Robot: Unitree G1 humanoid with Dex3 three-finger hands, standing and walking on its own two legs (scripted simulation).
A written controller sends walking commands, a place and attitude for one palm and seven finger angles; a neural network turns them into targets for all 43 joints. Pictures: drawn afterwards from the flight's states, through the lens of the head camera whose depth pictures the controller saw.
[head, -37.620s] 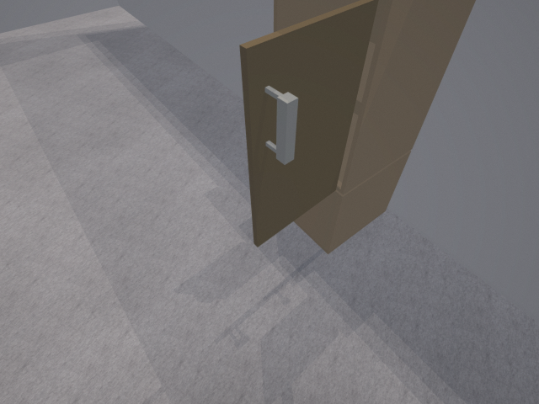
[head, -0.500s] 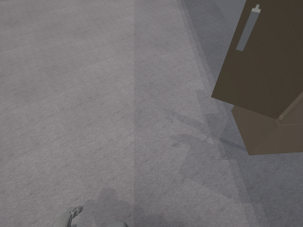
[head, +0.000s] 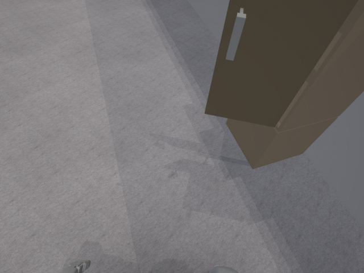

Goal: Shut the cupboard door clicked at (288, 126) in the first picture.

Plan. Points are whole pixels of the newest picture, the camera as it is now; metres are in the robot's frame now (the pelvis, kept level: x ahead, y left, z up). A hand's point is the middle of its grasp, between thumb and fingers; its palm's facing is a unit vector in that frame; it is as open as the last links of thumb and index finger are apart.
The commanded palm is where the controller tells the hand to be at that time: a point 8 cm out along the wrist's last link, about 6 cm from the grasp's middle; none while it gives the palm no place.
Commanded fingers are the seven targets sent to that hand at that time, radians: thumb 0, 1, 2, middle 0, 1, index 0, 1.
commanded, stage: turn to face it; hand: left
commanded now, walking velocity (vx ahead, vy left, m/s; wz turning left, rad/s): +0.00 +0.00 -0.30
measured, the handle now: (235, 34) +0.81 -0.12 +0.09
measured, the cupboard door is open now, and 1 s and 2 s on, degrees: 59 59 59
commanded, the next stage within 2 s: take the last steps up to it in 0.16 s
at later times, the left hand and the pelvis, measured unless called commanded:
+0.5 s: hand out of the picture +0.13 +0.17 -0.19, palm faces -0.15 -0.98 -0.15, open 7.4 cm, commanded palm none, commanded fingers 0.00 0.90 0.90 -0.20 -0.30 -0.20 -0.30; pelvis +0.05 -0.01 -0.01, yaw -9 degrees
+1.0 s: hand (182, 201) +0.33 +0.01 -0.18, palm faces -0.28 -0.95 -0.17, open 7.4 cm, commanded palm none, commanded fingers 0.00 0.90 0.90 -0.20 -0.30 -0.20 -0.30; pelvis +0.18 -0.13 -0.01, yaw -14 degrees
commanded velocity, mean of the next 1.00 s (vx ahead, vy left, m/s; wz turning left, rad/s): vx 0.22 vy -0.10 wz -0.16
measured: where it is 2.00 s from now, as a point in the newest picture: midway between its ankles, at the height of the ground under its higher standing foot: (215, 247)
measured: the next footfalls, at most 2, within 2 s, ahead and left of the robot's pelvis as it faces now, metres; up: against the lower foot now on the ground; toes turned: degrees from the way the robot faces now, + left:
right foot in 0.12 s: +0.02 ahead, -0.15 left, +0.00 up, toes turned -6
left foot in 0.42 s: +0.09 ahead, +0.09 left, +0.00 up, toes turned -1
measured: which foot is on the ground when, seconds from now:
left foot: down 0.00-0.12, up 0.14-0.40, down 0.42-0.88, up 0.90-1.00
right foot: up 0.00-0.10, down 0.12-0.42, up 0.44-0.86, down 0.88-1.00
